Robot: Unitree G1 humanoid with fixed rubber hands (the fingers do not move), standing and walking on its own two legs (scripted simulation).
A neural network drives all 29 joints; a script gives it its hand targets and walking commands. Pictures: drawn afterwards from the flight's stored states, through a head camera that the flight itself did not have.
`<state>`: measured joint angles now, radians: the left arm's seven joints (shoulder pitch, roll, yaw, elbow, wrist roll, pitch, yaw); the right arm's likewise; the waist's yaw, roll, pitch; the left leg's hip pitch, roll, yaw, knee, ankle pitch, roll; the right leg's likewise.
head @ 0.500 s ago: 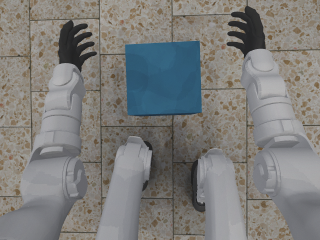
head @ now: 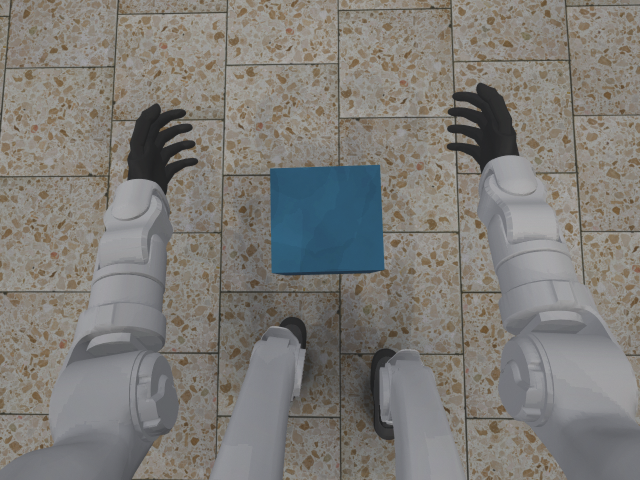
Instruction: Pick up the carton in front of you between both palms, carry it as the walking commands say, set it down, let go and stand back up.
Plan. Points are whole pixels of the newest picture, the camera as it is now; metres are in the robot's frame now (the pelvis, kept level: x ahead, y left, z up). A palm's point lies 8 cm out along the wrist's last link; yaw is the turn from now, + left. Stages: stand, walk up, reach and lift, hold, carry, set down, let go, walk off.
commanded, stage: let go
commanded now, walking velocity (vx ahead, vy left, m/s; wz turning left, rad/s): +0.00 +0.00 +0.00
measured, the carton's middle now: (326, 227) +0.45 +0.06 -0.50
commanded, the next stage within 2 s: stand in 1.24 s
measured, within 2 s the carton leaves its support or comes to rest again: neither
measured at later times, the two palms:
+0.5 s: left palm (61, 286) +0.30 +0.26 +0.03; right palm (609, 286) +0.35 -0.18 +0.02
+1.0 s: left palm (59, 378) +0.25 +0.22 +0.08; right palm out of the picture +0.25 -0.25 +0.08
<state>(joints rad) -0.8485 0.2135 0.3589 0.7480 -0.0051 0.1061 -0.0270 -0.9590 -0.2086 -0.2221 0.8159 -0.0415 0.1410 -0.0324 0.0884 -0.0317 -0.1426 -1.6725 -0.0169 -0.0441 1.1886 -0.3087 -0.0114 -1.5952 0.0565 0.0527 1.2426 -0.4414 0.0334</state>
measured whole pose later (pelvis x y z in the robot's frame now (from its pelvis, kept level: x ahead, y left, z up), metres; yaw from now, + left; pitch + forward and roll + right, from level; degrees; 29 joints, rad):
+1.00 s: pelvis +0.09 -0.02 +0.15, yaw +2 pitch -3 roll +1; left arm 0.22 0.22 0.05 0.42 0.02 0.11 -0.08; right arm 0.23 -0.21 -0.04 0.43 0.00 0.10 0.06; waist 0.00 -0.03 0.09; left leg -0.15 -0.01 -0.05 0.42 -0.22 -0.03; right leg -0.08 0.02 0.06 0.45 -0.32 -0.02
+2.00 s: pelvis +0.07 +0.01 +0.14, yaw +4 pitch -3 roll -1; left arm 0.26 0.31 0.07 0.79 0.01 -0.01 0.03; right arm 0.19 -0.27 -0.06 0.86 -0.02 -0.01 -0.03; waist 0.00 -0.02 0.04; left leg -0.22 -0.04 -0.08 0.52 -0.24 0.02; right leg -0.08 -0.01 0.01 0.45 -0.31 0.03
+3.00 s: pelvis +0.06 -0.01 +0.15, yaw +6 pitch -4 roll -1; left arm 0.23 0.34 0.06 0.90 0.01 0.00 0.03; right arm 0.18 -0.32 -0.03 0.97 -0.01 0.00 -0.04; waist 0.00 -0.01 0.06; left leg -0.22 -0.03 -0.12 0.47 -0.19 -0.01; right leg -0.08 0.00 -0.03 0.43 -0.29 0.00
